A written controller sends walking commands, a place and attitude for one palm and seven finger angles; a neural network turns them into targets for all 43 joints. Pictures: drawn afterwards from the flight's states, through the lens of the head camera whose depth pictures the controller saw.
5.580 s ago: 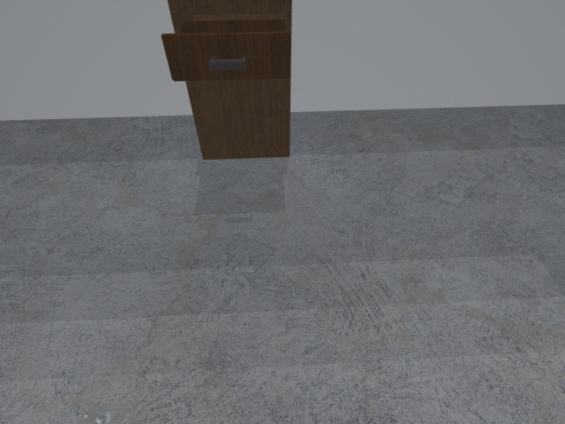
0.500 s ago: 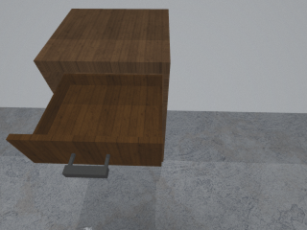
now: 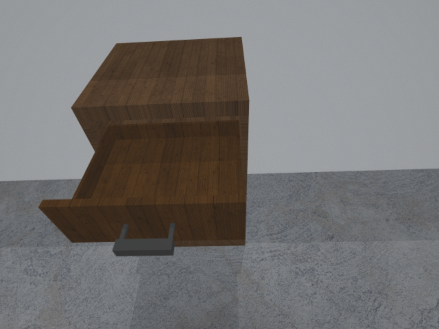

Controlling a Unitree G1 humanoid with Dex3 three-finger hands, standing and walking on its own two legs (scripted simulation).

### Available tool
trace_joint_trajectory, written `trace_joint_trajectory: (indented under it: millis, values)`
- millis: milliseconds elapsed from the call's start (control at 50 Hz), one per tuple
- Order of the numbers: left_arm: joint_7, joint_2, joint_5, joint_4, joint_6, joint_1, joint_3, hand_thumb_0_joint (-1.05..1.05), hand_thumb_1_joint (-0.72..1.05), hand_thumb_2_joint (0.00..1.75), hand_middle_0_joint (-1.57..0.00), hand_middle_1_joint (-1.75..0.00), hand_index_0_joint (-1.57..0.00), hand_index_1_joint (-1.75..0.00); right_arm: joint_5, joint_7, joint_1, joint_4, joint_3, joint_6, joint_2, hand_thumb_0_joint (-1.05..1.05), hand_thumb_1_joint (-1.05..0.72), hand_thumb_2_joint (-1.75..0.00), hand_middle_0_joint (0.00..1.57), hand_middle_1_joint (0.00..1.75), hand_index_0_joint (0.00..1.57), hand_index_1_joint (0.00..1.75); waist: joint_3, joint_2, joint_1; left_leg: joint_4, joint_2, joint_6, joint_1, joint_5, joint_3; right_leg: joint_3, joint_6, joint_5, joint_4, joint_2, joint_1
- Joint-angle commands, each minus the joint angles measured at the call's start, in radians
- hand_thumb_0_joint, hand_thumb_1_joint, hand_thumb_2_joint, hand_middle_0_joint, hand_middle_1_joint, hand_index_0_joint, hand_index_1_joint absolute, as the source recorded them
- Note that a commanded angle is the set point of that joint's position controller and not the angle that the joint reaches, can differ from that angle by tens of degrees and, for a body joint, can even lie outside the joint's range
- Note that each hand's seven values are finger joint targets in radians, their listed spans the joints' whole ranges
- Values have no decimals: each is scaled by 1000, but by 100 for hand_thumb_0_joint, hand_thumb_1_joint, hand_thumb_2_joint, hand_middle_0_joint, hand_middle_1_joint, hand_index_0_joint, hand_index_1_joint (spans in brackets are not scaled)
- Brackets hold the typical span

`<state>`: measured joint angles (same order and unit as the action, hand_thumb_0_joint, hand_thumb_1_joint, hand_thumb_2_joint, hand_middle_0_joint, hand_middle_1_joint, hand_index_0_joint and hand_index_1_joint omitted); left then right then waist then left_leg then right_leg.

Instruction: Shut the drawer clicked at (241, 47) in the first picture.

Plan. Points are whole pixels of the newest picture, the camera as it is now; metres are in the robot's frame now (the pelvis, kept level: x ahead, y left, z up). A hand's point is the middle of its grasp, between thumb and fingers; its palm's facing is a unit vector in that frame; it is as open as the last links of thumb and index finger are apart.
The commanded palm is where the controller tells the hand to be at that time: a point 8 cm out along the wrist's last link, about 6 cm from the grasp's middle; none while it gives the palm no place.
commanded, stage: come to a stop and stand still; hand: left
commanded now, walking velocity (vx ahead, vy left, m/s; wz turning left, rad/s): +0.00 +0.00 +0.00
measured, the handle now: (146, 237) +0.32 +0.20 -0.06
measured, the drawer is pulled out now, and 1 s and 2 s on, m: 0.30 0.30 0.30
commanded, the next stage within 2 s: look again from close up in 0.38 s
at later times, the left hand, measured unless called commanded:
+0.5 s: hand out of the picture +0.05 +0.17 -0.16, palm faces +0.01 -0.97 -0.23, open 7.3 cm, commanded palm none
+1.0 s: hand out of the picture +0.01 +0.15 -0.16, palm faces +0.02 -0.98 -0.19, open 7.3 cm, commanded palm none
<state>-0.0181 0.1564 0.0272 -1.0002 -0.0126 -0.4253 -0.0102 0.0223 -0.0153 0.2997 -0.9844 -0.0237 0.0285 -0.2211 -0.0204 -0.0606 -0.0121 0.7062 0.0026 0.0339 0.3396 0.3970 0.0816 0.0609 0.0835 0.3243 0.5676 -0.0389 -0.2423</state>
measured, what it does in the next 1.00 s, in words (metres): stands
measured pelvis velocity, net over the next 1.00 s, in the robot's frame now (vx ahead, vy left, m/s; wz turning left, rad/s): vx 0.01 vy -0.01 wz -0.01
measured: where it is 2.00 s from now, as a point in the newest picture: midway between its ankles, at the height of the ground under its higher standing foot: outside the picture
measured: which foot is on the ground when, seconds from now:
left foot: down 0.00-1.00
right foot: down 0.00-1.00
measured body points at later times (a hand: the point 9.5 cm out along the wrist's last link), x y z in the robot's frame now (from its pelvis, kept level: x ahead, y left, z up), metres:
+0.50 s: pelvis +0.02 -0.01 +0.01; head +0.02 -0.02 +0.46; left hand +0.05 +0.22 -0.14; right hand +0.01 -0.22 -0.16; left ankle +0.00 +0.12 -0.73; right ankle -0.01 -0.07 -0.73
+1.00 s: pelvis +0.01 -0.01 +0.01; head +0.01 -0.02 +0.46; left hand +0.01 +0.21 -0.14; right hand +0.01 -0.23 -0.15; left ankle +0.00 +0.12 -0.73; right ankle -0.01 -0.07 -0.73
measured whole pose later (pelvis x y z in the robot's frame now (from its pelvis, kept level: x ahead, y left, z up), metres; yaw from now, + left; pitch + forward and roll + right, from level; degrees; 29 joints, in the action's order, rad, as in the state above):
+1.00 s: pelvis +0.01 -0.01 +0.01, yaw -1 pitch -2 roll +1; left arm -0.03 0.14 0.00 -1.08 0.01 -0.32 0.02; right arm 0.01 -0.04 0.27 -1.13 0.02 -0.02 -0.16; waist 0.02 0.00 0.00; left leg 0.40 -0.01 -0.01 0.14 0.23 0.03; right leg 0.05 0.09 0.25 0.40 -0.07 -0.12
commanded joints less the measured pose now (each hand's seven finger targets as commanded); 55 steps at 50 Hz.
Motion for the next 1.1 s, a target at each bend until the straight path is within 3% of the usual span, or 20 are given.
trace_joint_trajectory:
  millis: [0,40,60,100,120,140,160,340,480,700,1020,1040,1060,1080]
  values:
    - [-14,142,-1,54,43,64,-20,0,90,90,-20,-30,-20,-30,-13,5,7,36,0,-33,-17,0,-90,-90,20,30,20,30,90,138,44,21,-13,-15,19,27,-45,-308,136,-131,-299,245,-45]
    - [-13,141,-7,38,42,72,-14,0,90,90,-20,-30,-20,-30,-14,-1,54,-8,13,-43,7,0,-90,-90,20,30,20,30,53,141,51,-224,4,-19,-117,-88,-30,-225,73,-215,-204,190,-27]
    - [-12,130,-12,26,41,66,-10,0,90,90,-20,-30,-20,-30,-13,-5,62,-28,17,-51,2,0,-90,-90,20,30,20,30,47,119,43,-302,-11,-14,-163,-149,-55,-193,32,-213,-161,156,-20]
    - [-8,92,-16,14,38,34,-2,0,90,90,-20,-30,-20,-30,-12,-15,43,-40,16,-63,-38,0,-90,-90,20,30,20,30,49,29,12,-308,-102,20,-179,-287,-153,-155,-19,-162,-155,94,-37]
    - [-10,90,-14,10,36,35,-2,0,90,90,-20,-30,-20,-30,-10,-17,29,-40,15,-58,-46,0,-90,-90,20,30,20,30,74,41,6,-285,-109,18,-132,-262,-151,-160,-25,-141,-180,97,-26]
    - [-11,96,-15,-3,32,45,-1,0,90,90,-20,-30,-20,-30,-10,-17,23,-52,18,-59,-33,0,-90,-90,20,30,20,30,76,-10,6,-293,-104,15,-111,-276,-156,-161,-24,-170,-172,109,3]
    - [-12,99,-16,-9,33,45,-1,0,90,90,-20,-30,-20,-30,-10,-18,20,-56,21,-59,-24,0,-90,-90,20,30,20,30,84,-15,2,-293,-102,12,-106,-287,-152,-164,-21,-196,-172,110,21]
    - [-20,95,-21,-37,39,64,6,0,90,90,-20,-30,-20,-30,-13,-25,53,-103,27,-60,-15,0,-90,-90,20,30,20,30,57,70,10,-311,-102,-2,-157,-369,-129,-152,-22,-379,-184,135,97]
    - [-22,103,-21,-29,38,80,3,0,90,90,-20,-30,-20,-30,-14,-23,50,-110,29,-55,-17,0,-90,-90,20,30,20,30,69,94,10,-331,-97,-7,-162,-332,-126,-155,-27,-364,-211,142,103]
    - [-22,116,-22,-31,39,76,4,0,90,90,-20,-30,-20,-30,-16,-22,32,-115,29,-55,-21,0,-90,-90,20,30,20,30,68,71,11,-341,-93,-10,-182,-313,-115,-167,-40,-372,-242,147,102]
    - [-20,101,-20,-49,37,54,12,0,90,90,-20,-30,-20,-30,-15,-20,39,-124,31,-56,-19,0,-90,-90,20,30,20,30,117,72,10,-351,-91,-8,-165,-245,-122,-178,-33,-211,-281,140,44]
    - [-65,108,-4,-91,79,-21,-4,0,90,90,-20,-30,-20,-30,-19,-17,-54,-62,23,-67,-32,0,-90,-90,20,30,20,30,133,97,-18,-109,-74,-44,-43,-209,-54,-242,-140,-880,-240,225,85]
    - [-41,286,-240,1398,290,679,-37,0,90,90,-22,-32,-22,-32,-68,-64,-58,307,1,-212,-221,0,-90,-90,20,30,20,30,-369,-131,98,-283,16,12,-352,-366,-75,-186,-74,-595,-136,142,158]
    - [-97,246,-153,1196,253,317,-66,0,90,90,-24,-34,-24,-34,-44,-92,-132,259,12,-289,-130,0,-90,-90,20,30,20,30,-385,-284,-2,-292,-2,14,-375,-451,-54,-125,-29,-343,-104,63,143]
